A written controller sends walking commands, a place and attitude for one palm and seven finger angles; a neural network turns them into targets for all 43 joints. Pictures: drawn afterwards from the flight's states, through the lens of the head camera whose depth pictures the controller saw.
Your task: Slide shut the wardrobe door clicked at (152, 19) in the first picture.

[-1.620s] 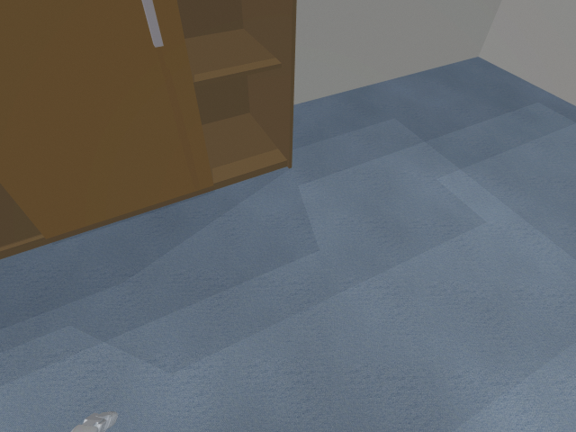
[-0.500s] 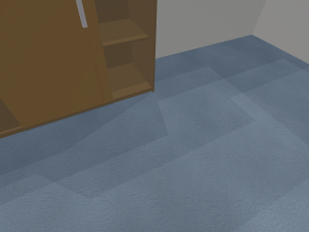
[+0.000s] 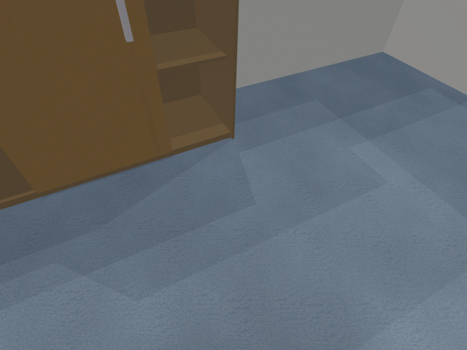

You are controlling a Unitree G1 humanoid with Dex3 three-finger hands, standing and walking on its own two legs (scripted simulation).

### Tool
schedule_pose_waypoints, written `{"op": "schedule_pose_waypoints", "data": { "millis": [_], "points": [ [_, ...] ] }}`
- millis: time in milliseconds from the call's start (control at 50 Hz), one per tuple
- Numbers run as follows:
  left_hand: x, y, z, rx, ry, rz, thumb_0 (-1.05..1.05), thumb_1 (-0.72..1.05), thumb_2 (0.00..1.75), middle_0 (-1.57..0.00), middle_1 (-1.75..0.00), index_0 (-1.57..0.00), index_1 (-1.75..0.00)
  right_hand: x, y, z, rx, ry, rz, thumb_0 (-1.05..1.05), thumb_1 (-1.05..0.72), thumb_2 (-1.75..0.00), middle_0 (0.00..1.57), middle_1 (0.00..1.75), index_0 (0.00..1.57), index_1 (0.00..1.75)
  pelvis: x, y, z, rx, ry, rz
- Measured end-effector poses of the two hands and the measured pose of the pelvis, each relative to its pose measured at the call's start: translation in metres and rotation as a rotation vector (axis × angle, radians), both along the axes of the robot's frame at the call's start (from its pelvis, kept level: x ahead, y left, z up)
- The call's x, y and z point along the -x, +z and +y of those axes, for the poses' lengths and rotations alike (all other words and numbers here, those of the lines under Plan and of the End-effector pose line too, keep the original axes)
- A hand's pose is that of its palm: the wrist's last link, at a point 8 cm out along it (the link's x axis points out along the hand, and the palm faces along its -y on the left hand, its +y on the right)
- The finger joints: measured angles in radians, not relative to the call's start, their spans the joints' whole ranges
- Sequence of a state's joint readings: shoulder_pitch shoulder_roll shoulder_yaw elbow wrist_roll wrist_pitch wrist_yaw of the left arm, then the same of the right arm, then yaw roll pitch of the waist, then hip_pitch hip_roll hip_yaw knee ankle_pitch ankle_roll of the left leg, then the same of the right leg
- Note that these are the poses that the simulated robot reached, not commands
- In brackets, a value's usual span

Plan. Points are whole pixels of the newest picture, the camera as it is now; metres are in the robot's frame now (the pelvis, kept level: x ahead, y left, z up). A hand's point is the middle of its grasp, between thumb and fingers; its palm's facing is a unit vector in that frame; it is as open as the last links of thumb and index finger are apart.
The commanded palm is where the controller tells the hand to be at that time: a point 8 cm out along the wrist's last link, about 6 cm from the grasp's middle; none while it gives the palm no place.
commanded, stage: walk to a spot facing it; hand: left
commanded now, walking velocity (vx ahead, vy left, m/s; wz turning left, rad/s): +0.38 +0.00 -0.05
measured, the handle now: out of the picture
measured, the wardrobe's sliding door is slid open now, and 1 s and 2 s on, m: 0.42 0.42 0.42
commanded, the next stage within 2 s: turn to face it in 1.38 s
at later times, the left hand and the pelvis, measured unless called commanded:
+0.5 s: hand (160, 317) +0.22 +0.17 -0.18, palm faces -0.08 -0.98 -0.16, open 7.4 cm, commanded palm none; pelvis +0.14 +0.00 -0.01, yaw -3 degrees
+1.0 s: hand (183, 280) +0.31 +0.14 -0.19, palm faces +0.12 -0.98 -0.14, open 7.3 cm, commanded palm none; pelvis +0.36 -0.03 -0.01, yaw +2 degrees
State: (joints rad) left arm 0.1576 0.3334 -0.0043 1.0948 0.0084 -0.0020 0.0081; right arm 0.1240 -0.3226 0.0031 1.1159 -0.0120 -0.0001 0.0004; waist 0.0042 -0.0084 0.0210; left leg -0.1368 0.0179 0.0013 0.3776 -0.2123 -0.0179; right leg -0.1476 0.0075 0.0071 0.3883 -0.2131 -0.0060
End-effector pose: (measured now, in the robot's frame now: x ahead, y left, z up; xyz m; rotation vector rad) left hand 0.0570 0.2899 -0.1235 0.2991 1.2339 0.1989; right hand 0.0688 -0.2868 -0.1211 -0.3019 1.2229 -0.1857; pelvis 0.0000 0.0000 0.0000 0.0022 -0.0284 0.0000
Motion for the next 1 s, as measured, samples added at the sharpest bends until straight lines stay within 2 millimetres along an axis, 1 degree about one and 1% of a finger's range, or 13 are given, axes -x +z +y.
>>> {"op": "schedule_pose_waypoints", "data": {
  "millis": [100, 220, 280, 360, 440, 500, 560, 600, 640, 720, 800, 900, 1000],
  "points": [
    [0.011, -0.015, -0.015, 0.060, 0.025, 0.041, 0.00, 0.91, 0.90, -0.20, -0.30, -0.20, -0.30, 0.010, -0.010, 0.018, -0.036, -0.016, 0.043, 0.01, -0.91, -0.90, 0.20, 0.30, 0.20, 0.30, -0.016, -0.004, 0.003, 0.008, -0.006, 0.011],
    [0.030, -0.041, -0.027, 0.154, 0.076, 0.147, 0.00, 0.91, 0.90, -0.20, -0.30, -0.20, -0.30, 0.025, -0.022, 0.052, -0.067, -0.069, 0.112, 0.01, -0.91, -0.90, 0.20, 0.30, 0.20, 0.30, -0.047, -0.014, 0.019, 0.015, -0.014, 0.016],
    [0.023, -0.043, -0.032, 0.172, 0.051, 0.221, 0.00, 0.91, 0.90, -0.20, -0.30, -0.20, -0.30, 0.038, -0.023, 0.070, -0.088, -0.135, 0.132, 0.01, -0.91, -0.90, 0.20, 0.30, 0.20, 0.30, -0.064, -0.014, 0.022, 0.009, -0.043, 0.020],
    [-0.024, -0.038, -0.039, 0.183, 0.019, 0.199, 0.01, 0.91, 0.90, -0.20, -0.30, -0.20, -0.30, 0.069, -0.017, 0.091, -0.125, -0.209, 0.252, 0.00, -0.91, -0.90, 0.20, 0.30, 0.20, 0.30, -0.088, -0.009, 0.018, 0.013, -0.036, 0.023],
    [-0.099, -0.032, -0.052, 0.183, -0.020, 0.105, 0.01, 0.91, 0.90, -0.20, -0.30, -0.20, -0.30, 0.092, -0.010, 0.103, -0.165, -0.268, 0.406, 0.00, -0.91, -0.90, 0.20, 0.30, 0.20, 0.30, -0.116, -0.008, 0.009, 0.013, -0.040, 0.029],
    [-0.163, -0.032, -0.067, 0.174, -0.067, 0.033, 0.01, 0.91, 0.90, -0.20, -0.30, -0.20, -0.30, 0.094, -0.011, 0.103, -0.191, -0.311, 0.489, 0.01, -0.90, -0.90, 0.20, 0.30, 0.20, 0.30, -0.142, -0.014, -0.002, 0.009, -0.052, 0.030],
    [-0.226, -0.037, -0.085, 0.157, -0.106, -0.054, 0.01, 0.91, 0.90, -0.20, -0.30, -0.20, -0.30, 0.081, -0.020, 0.093, -0.210, -0.344, 0.540, 0.01, -0.90, -0.90, 0.20, 0.30, 0.20, 0.30, -0.174, -0.027, -0.019, 0.003, -0.060, 0.025],
    [-0.255, -0.040, -0.095, 0.144, -0.107, -0.116, 0.00, 0.91, 0.90, -0.20, -0.30, -0.20, -0.30, 0.059, -0.030, 0.079, -0.217, -0.346, 0.544, 0.01, -0.90, -0.90, 0.20, 0.30, 0.20, 0.30, -0.192, -0.035, -0.031, 0.000, -0.055, 0.015],
    [-0.270, -0.037, -0.103, 0.145, -0.086, -0.143, 0.00, 0.91, 0.90, -0.20, -0.30, -0.20, -0.30, 0.022, -0.035, 0.062, -0.207, -0.329, 0.493, 0.01, -0.90, -0.90, 0.20, 0.30, 0.20, 0.30, -0.207, -0.032, -0.039, 0.003, -0.042, 0.000],
    [-0.272, -0.030, -0.112, 0.149, -0.040, -0.101, 0.00, 0.91, 0.90, -0.20, -0.30, -0.20, -0.30, -0.085, -0.038, 0.027, -0.166, -0.254, 0.285, 0.01, -0.91, -0.90, 0.20, 0.30, 0.20, 0.30, -0.238, -0.019, -0.047, 0.006, -0.033, -0.005],
    [-0.267, -0.024, -0.104, 0.125, 0.014, -0.041, -0.01, 0.95, 0.90, -0.20, -0.30, -0.20, -0.30, -0.194, -0.029, 0.007, -0.140, -0.174, 0.079, 0.01, -0.91, -0.90, 0.20, 0.30, 0.19, 0.30, -0.270, -0.010, -0.049, 0.020, -0.020, 0.004],
    [-0.255, -0.030, -0.102, 0.151, 0.082, 0.059, -0.01, 0.93, 0.90, -0.20, -0.30, -0.20, -0.30, -0.307, -0.014, 0.009, -0.134, -0.076, -0.070, 0.00, -0.91, -0.90, 0.19, 0.30, 0.19, 0.30, -0.314, -0.007, -0.044, 0.038, -0.001, 0.011],
    [-0.245, -0.043, -0.101, 0.200, 0.174, 0.167, 0.00, 0.92, 0.90, -0.20, -0.30, -0.20, -0.30, -0.398, -0.008, 0.033, -0.127, 0.037, -0.115, 0.00, -0.91, -0.90, 0.20, 0.30, 0.19, 0.30, -0.361, -0.013, -0.028, 0.056, 0.030, 0.013]
  ]
}}
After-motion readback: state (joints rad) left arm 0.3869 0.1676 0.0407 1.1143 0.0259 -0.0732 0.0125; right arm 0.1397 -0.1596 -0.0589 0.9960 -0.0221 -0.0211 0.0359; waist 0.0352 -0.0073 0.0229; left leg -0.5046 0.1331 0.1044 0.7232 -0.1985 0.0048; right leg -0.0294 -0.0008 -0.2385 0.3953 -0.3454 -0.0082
